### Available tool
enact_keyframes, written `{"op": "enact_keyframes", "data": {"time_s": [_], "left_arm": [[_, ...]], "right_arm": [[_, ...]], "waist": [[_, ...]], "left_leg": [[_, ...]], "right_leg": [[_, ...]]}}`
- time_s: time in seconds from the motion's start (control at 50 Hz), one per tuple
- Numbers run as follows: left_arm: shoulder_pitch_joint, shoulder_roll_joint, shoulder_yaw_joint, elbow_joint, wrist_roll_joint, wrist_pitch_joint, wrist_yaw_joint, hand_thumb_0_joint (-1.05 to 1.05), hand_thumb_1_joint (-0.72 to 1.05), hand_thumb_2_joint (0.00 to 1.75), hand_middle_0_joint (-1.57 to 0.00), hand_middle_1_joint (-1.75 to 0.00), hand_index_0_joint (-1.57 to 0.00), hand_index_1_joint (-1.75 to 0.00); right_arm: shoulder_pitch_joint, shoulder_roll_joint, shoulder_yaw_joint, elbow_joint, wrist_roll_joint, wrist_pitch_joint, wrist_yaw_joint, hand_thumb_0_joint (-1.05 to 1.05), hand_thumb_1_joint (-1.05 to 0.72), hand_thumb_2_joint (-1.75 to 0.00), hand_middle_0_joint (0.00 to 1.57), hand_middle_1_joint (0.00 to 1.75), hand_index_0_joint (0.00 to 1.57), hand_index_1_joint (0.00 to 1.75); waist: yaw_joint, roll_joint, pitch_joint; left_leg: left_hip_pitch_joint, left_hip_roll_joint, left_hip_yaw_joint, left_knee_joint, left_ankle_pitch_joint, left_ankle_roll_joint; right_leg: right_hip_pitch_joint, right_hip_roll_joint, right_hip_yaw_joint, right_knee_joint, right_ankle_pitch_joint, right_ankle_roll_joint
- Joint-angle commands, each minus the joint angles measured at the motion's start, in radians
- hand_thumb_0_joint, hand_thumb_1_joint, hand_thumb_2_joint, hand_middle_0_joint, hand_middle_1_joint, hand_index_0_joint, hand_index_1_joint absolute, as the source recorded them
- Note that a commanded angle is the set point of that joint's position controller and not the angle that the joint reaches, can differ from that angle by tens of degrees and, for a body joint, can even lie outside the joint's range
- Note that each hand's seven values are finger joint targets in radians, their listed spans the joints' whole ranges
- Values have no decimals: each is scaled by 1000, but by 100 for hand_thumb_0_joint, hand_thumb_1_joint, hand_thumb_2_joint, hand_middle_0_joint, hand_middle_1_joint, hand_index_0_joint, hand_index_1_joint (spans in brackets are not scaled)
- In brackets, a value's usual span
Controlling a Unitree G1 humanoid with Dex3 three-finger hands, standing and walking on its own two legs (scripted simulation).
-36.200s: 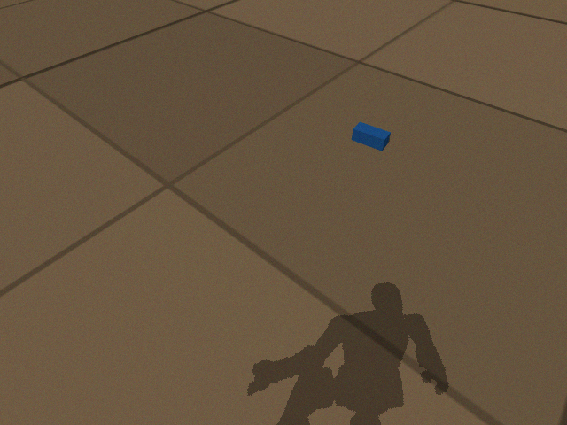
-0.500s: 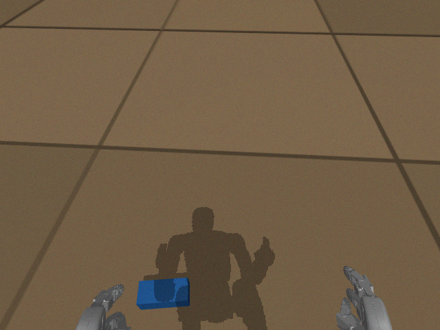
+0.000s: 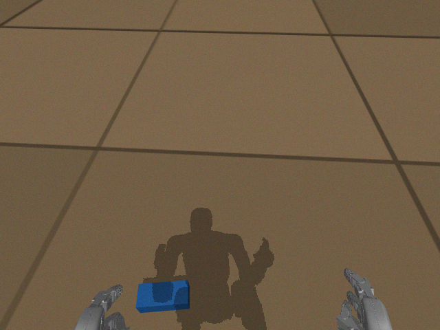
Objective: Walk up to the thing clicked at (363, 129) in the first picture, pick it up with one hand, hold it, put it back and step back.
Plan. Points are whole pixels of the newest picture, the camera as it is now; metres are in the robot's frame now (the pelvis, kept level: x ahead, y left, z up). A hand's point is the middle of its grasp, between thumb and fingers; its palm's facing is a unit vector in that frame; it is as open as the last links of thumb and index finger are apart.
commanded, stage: home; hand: left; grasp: from above
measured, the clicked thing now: (164, 296) +0.40 +0.24 -0.67
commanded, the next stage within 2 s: stand in 0.30 s
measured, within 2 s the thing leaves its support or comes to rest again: neither
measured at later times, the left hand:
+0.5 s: hand out of the picture +0.16 +0.20 -0.08, palm faces +0.01 -0.95 -0.31, open 7.4 cm
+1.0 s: hand out of the picture +0.03 +0.24 -0.11, palm faces +0.02 -0.95 -0.31, open 7.3 cm
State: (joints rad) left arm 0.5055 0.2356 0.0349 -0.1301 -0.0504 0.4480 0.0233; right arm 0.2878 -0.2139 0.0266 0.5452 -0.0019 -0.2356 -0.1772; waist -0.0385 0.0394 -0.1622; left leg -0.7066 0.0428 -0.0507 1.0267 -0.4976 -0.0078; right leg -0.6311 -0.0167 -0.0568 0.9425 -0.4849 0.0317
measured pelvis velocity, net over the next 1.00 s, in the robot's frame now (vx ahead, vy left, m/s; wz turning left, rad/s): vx -0.01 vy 0.01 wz -0.01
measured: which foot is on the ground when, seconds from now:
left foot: down 0.00-1.00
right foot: down 0.00-1.00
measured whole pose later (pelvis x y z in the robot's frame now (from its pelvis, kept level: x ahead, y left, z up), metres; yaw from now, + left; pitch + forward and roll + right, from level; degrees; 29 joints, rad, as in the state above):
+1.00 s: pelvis -0.01 +0.01 +0.06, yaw -1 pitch -4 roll +0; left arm 0.22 0.28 0.04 1.05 0.04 0.02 0.03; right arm 0.18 -0.26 -0.04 1.04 -0.04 0.00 -0.02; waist 0.02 0.00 0.06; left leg -0.19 -0.01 0.02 0.50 -0.25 0.02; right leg -0.16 -0.06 -0.01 0.47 -0.25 0.06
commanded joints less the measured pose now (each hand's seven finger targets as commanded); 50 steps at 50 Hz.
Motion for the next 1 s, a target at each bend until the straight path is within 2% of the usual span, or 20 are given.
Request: {"op": "enact_keyframes", "data": {"time_s": [0.0, 0.04, 0.12, 0.28, 0.36, 0.38, 0.4, 0.42, 0.44, 0.46, 0.48, 0.5, 0.56, 0.64, 0.74, 0.76, 0.84, 0.88, 0.9, 0.98], "left_arm": [[-27, 92, 60, -203, -1, -47, 6, 0, 90, 90, -20, -30, -20, -30], [-19, 96, 59, -205, 2, -45, 6, 0, 90, 90, -20, -30, -20, -30], [-12, 98, 55, -210, 4, -43, 6, 0, 90, 90, -20, -30, -20, -30], [-35, 92, 51, -207, 3, -42, 6, 0, 90, 90, -20, -30, -20, -30], [-9, 93, 57, -202, 1, -38, 6, 0, 90, 90, -20, -30, -20, -30], [-295, 183, 57, 149, 112, -251, 44, 0, 90, 90, -20, -30, -20, -30], [-196, 186, 73, 318, 121, -319, 40, 0, 90, 90, -20, -30, -20, -30], [-194, 207, 72, 367, 119, -352, 32, 0, 90, 90, -20, -30, -20, -30], [-204, 229, 62, 415, 124, -378, 30, 0, 90, 90, -20, -30, -20, -30], [-236, 220, 59, 454, 123, -391, 25, 0, 90, 90, -20, -30, -20, -30], [-261, 211, 57, 500, 116, -392, 20, 0, 90, 90, -20, -30, -20, -30], [-271, 206, 58, 546, 103, -396, 19, 0, 90, 90, -20, -30, -20, -30], [-309, 206, 56, 673, 100, -419, 23, 0, 90, 90, -20, -30, -20, -30], [-329, 193, 55, 806, 94, -443, 24, 0, 90, 90, -20, -30, -20, -30], [-319, 198, 51, 948, 90, -450, 23, 0, 90, 90, -20, -30, -20, -30], [-321, 197, 51, 969, 87, -451, 23, 0, 90, 90, -20, -30, -20, -30], [-318, 194, 44, 1052, 85, -451, 22, 0, 90, 90, -20, -30, -20, -30], [-320, 208, 46, 1083, 85, -456, 22, 0, 90, 90, -20, -30, -20, -30], [-325, 205, 42, 1098, 85, -456, 20, 0, 90, 90, -20, -30, -20, -30], [-336, 212, 39, 1135, 86, -459, 20, 0, 90, 90, -20, -30, -20, -30]], "right_arm": [[-72, -128, -49, -162, 6, -57, -16, 0, -90, -90, 20, 30, 20, 30], [-68, -130, -50, -162, 6, -58, -15, 0, -90, -90, 20, 30, 20, 30], [-58, -130, -53, -160, 5, -54, -17, 0, -90, -90, 20, 30, 20, 30], [-69, -132, -50, -165, 7, -57, -15, 0, -90, -90, 20, 30, 20, 30], [-67, -131, -51, -170, 9, -58, -15, 0, -90, -90, 20, 30, 20, 30], [-140, -244, -87, 89, -115, 51, 45, 0, -90, -90, 20, 30, 20, 30], [-136, -248, -103, 81, -109, 93, 75, 0, -90, -90, 20, 30, 20, 30], [-122, -265, -111, 56, -117, 116, 91, 0, -90, -90, 20, 30, 20, 30], [-133, -261, -111, 75, -104, 128, 108, 0, -90, -90, 20, 30, 20, 30], [-122, -232, -106, 102, -82, 133, 125, 0, -90, -90, 20, 30, 20, 30], [-122, -214, -102, 123, -60, 139, 141, 0, -90, -90, 20, 30, 20, 30], [-135, -211, -105, 132, -51, 142, 149, 0, -90, -90, 20, 30, 20, 30], [-147, -204, -114, 195, -51, 159, 164, 0, -90, -90, 20, 30, 20, 30], [-140, -219, -117, 259, -54, 176, 157, 0, -90, -90, 20, 30, 20, 30], [-148, -234, -115, 325, -43, 191, 147, 0, -90, -90, 20, 30, 20, 30], [-139, -238, -114, 339, -43, 192, 143, 0, -90, -90, 20, 30, 20, 30], [-147, -253, -114, 387, -40, 202, 138, 0, -90, -90, 20, 30, 20, 30], [-146, -249, -114, 408, -37, 205, 137, 0, -90, -90, 20, 30, 20, 30], [-138, -249, -113, 420, -34, 206, 137, 0, -90, -90, 20, 30, 20, 30], [-140, -252, -113, 449, -31, 211, 141, 0, -90, -90, 20, 30, 20, 30]], "waist": [[4, 16, -63], [1, 28, -65], [-2, 28, -95], [-3, 54, -59], [2, 30, -65], [82, -33, 152], [77, -67, 56], [55, -71, 40], [58, -70, 29], [52, -63, 7], [58, -89, 34], [59, -99, 18], [63, -70, 49], [60, 6, 84], [60, 10, 124], [57, 11, 113], [57, 29, 164], [57, -14, 170], [51, -16, 193], [46, -20, 195]], "left_leg": [[106, -31, 5, -183, 209, 15], [113, -31, 7, -186, 198, 14], [127, -31, 7, -170, 272, 12], [113, -22, -13, -207, 160, 9], [106, -20, -19, -206, 162, 10], [127, 23, -30, -263, 388, 62], [201, 14, -12, -253, 396, 69], [223, 1, -20, -238, 374, 72], [247, -8, -17, -245, 355, 70], [285, -15, -1, -262, 340, 69], [292, -27, 2, -289, 281, 66], [319, -28, 13, -282, 300, 63], [365, -15, -8, -339, 294, 66], [405, 19, -45, -435, 342, 68], [451, 39, -64, -548, 338, 59], [478, 44, -65, -562, 381, 56], [489, 59, -82, -661, 291, 50], [513, 48, -57, -654, 341, 42], [497, 44, -57, -673, 293, 39], [530, 42, -50, -702, 278, 36]], "right_leg": [[28, 36, -20, -148, 182, -29], [24, 36, -18, -149, 173, -29], [36, 37, -19, -135, 237, -30], [-2, 40, -23, -133, 141, -32], [4, 41, -26, -132, 142, -31], [183, -36, 75, -166, 193, -81], [222, -48, 116, -189, 216, -108], [200, -48, 140, -204, 254, -118], [244, -65, 156, -216, 285, -116], [265, -82, 161, -215, 316, -108], [253, -86, 158, -247, 250, -99], [262, -89, 157, -265, 265, -95], [262, -89, 143, -314, 246, -75], [321, -72, 106, -331, 311, -54], [391, -68, 94, -421, 323, -49], [418, -72, 94, -427, 357, -46], [449, -70, 85, -487, 314, -40], [467, -83, 100, -522, 345, -41], [468, -81, 100, -540, 318, -40], [481, -88, 103, -578, 306, -37]]}}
